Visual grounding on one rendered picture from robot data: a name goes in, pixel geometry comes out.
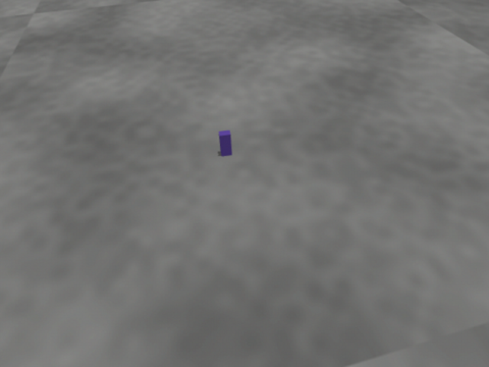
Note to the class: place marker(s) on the carton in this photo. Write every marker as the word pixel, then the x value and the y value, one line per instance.
pixel 225 143

